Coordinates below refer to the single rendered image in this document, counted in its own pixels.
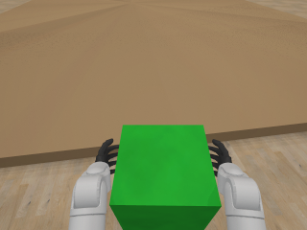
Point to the right robot forearm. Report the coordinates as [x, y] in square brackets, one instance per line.
[243, 205]

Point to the left robot forearm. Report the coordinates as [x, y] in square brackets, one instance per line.
[89, 198]

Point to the right robot hand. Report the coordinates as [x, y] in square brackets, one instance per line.
[222, 157]

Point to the left robot hand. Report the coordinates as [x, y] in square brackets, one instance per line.
[104, 156]

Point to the carton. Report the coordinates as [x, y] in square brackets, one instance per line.
[164, 179]

